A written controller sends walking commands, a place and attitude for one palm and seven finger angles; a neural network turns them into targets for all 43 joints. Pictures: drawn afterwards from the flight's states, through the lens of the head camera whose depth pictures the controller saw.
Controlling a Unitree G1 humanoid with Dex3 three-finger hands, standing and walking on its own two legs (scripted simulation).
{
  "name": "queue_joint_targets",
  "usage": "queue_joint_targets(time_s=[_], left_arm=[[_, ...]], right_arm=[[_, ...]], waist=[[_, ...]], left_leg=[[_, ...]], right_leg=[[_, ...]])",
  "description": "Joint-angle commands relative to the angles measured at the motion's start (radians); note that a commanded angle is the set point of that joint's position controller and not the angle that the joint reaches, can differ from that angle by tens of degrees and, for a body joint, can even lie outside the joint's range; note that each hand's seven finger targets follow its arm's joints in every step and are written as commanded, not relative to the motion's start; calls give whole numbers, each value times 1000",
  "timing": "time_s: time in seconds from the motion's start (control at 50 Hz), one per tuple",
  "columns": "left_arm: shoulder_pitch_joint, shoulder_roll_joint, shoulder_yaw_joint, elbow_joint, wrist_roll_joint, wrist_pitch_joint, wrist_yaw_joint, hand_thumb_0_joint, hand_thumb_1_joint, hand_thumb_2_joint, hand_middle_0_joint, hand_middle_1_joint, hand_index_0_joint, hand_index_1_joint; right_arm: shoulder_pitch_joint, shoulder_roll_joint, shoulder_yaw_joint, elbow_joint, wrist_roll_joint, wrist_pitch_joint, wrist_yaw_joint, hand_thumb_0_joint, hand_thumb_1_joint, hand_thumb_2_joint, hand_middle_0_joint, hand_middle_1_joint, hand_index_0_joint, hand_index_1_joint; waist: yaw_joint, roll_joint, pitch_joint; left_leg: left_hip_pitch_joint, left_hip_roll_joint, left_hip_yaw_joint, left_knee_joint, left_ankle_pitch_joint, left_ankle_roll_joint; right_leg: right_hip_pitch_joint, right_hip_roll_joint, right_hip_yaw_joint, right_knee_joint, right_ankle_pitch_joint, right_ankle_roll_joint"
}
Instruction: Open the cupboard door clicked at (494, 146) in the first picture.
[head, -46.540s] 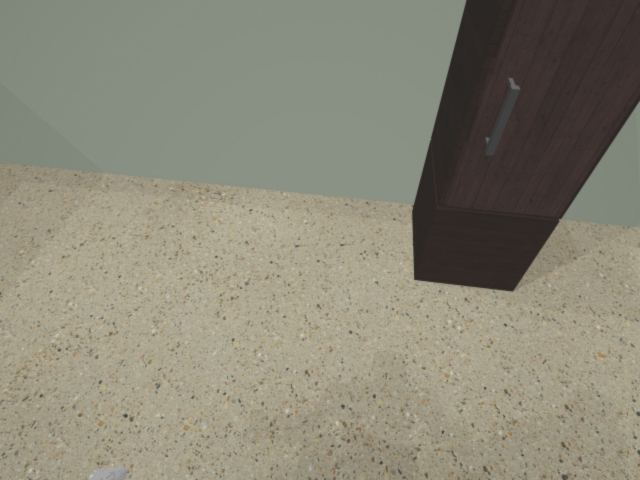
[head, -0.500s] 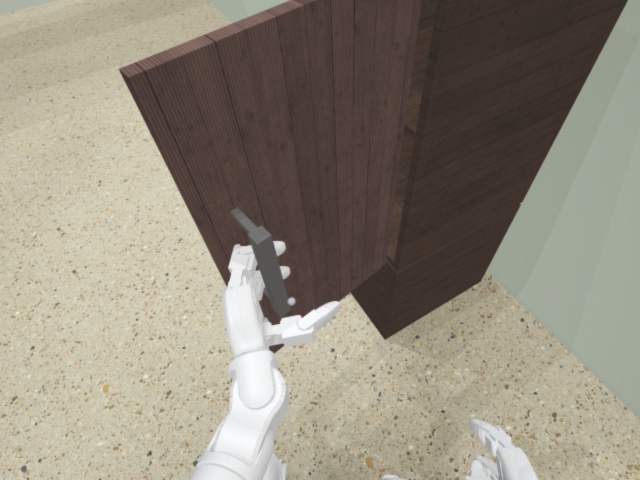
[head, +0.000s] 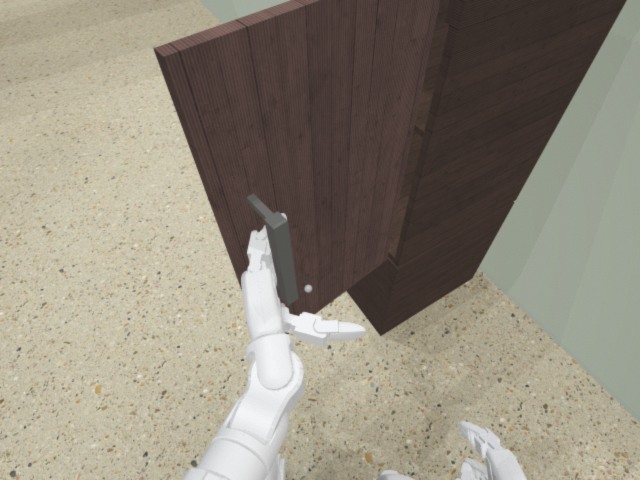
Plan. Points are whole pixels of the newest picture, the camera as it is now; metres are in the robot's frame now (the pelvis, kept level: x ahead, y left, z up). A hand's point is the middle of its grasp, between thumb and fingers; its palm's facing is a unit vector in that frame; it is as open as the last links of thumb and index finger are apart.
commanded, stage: slide the hand sideways off the handle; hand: left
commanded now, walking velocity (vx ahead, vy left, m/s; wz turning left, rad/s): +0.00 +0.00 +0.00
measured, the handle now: (274, 254) +0.39 +0.07 +0.06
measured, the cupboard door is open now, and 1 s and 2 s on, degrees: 98 100 100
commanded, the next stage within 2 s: draw the hand back to the body in 1.18 s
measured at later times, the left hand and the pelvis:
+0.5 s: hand (288, 333) +0.28 +0.05 +0.05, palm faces -0.16 -0.99 +0.00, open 16.4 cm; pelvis +0.00 +0.02 +0.00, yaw -1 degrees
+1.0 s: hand (244, 366) +0.24 +0.09 +0.05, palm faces -0.10 -0.99 -0.02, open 16.3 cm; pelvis +0.01 +0.00 -0.01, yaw +0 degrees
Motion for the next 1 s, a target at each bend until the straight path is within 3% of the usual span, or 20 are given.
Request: queue_joint_targets(time_s=[0.0, 0.04, 0.06, 0.1, 0.14, 0.18, 0.22, 0.24, 0.26, 0.34, 0.44, 0.48, 0.54, 0.64, 0.66, 0.78, 0.86, 0.94, 0.98], left_arm=[[-269, 58, -151, -293, 101, -138, -294, 0, -500, 300, -150, -300, -150, -300], [-262, 93, -162, -363, 41, -180, -467, 0, -500, 300, -150, -300, -150, -300], [-224, 69, -153, -354, -21, -175, -518, 0, -500, 300, -150, -300, -150, -300], [-179, 36, -110, -321, -136, -138, -548, 0, -500, 300, -150, -300, -150, -300], [-170, 5, -97, -325, -175, -108, -525, 0, -500, 300, -150, -300, -150, -300], [-118, 33, -58, -328, -169, -98, -490, 0, -500, 300, -150, -300, -150, -300], [-110, 49, -57, -352, -131, -106, -462, 0, -500, 300, -150, -300, -150, -300], [-83, 72, -46, -365, -107, -115, -451, 0, -500, 300, -150, -300, -150, -300], [-60, 66, -57, -382, -92, -121, -444, 0, -500, 300, -150, -300, -150, -300], [32, 133, -18, -426, -66, -126, -448, 0, -500, 300, -150, -300, -150, -300], [71, 146, -12, -496, -90, -105, -465, 0, -500, 300, -150, -300, -150, -300], [99, 136, -23, -530, -102, -104, -475, 0, -500, 300, -150, -300, -150, -300], [89, 145, -27, -573, -115, -105, -492, 0, -500, 300, -150, -300, -150, -300], [232, 175, -3, -591, -124, -98, -526, 0, -500, 300, -150, -300, -150, -300], [243, 167, -13, -609, -127, -95, -532, 0, -500, 300, -150, -300, -150, -300], [320, 231, 53, -661, -142, -88, -560, 0, -500, 300, -150, -300, -150, -300], [381, 257, 82, -729, -168, -103, -587, 0, -500, 300, -150, -300, -150, -300], [479, 290, 121, -731, -197, -108, -627, 0, -500, 300, -150, -300, -150, -300], [502, 294, 127, -754, -210, -115, -651, 0, -500, 300, -150, -300, -150, -300]], right_arm=[[19, -126, -43, -160, 25, -22, 2, 0, -900, -900, 200, 300, 200, 300], [22, -138, -46, -190, 45, -20, -5, 0, -900, -900, 200, 300, 200, 300], [15, -129, -40, -207, 59, -23, -7, 0, -900, -900, 200, 300, 200, 300], [-1, -131, -27, -223, 78, -25, -16, 0, -900, -900, 200, 300, 200, 300], [-3, -134, -24, -231, 84, -32, -16, 0, -900, -900, 200, 300, 200, 300], [-2, -139, -27, -236, 80, -32, -13, 0, -900, -900, 200, 300, 200, 300], [3, -140, -32, -244, 73, -31, -6, 0, -900, -900, 200, 300, 200, 300], [6, -142, -34, -249, 70, -29, -2, 0, -900, -900, 200, 300, 200, 300], [5, -137, -35, -258, 67, -28, 4, 0, -900, -900, 200, 300, 200, 300], [-4, -141, -35, -280, 64, -15, 8, 0, -900, -900, 200, 300, 200, 300], [-22, -139, -27, -300, 72, -6, -8, 0, -900, -900, 200, 300, 200, 300], [-29, -134, -24, -305, 75, -11, -13, 0, -900, -900, 200, 300, 200, 300], [-23, -138, -22, -304, 77, -21, -22, 0, -900, -900, 200, 300, 200, 300], [-17, -137, -21, -316, 78, -35, -26, 0, -900, -900, 200, 300, 200, 300], [-20, -134, -20, -321, 79, -36, -25, 0, -900, -900, 200, 300, 200, 300], [-14, -134, -22, -335, 78, -41, -35, 0, -900, -900, 200, 300, 200, 300], [-19, -130, -22, -344, 78, -52, -41, 0, -900, -900, 200, 300, 200, 300], [-6, -137, -21, -347, 81, -63, -46, 0, -900, -900, 200, 300, 200, 300], [-9, -135, -24, -346, 83, -72, -50, 0, -900, -900, 200, 300, 200, 300]], waist=[[-75, -124, -272], [-67, -31, -342], [-58, -23, -330], [-50, -74, -250], [-43, -84, -224], [-29, -116, -209], [-32, -130, -217], [-16, -110, -227], [-16, -99, -239], [5, -93, -245], [-1, -92, -209], [0, -66, -212], [-19, -85, -212], [3, -66, -218], [-3, -60, -213], [1, -99, -214], [6, -59, -233], [2, -85, -198], [1, -64, -206]], left_leg=[[281, -48, 3, -62, 211, 68], [354, -51, -1, -58, 229, 67], [374, -49, -4, -68, 210, 64], [358, -43, -9, -98, 151, 58], [350, -41, -20, -117, 135, 56], [334, -38, -19, -121, 142, 54], [320, -37, -17, -110, 141, 56], [313, -39, -18, -106, 156, 55], [317, -39, -14, -101, 164, 56], [294, -40, -6, -95, 161, 55], [290, -37, -3, -99, 134, 55], [300, -37, -4, -99, 131, 53], [303, -35, -15, -91, 132, 56], [301, -36, -16, -88, 173, 53], [302, -36, -14, -85, 173, 53], [271, -41, -5, -61, 187, 56], [267, -45, 1, -46, 209, 56], [228, -47, 0, -38, 197, 57], [229, -47, 2, -29, 199, 55]], right_leg=[[8, 6, 43, -186, 457, 7], [14, 5, 49, -167, 459, 0], [0, 9, 39, -177, 423, 1], [-4, 19, 21, -209, 343, 6], [-7, 23, 6, -213, 302, 7], [-5, 24, 0, -209, 303, 10], [-15, 22, 4, -195, 301, 12], [-6, 21, 7, -182, 305, 7], [-11, 20, 6, -174, 316, 6], [11, 20, 16, -164, 317, 2], [6, 22, 19, -177, 293, 5], [-2, 22, 17, -173, 291, 6], [-9, 23, 15, -174, 288, 9], [11, 24, 13, -161, 334, 7], [4, 22, 11, -158, 341, 9], [29, 21, 24, -156, 385, 15], [44, 19, 34, -149, 427, 19], [56, 19, 40, -155, 440, 24], [46, 14, 46, -149, 462, 30]])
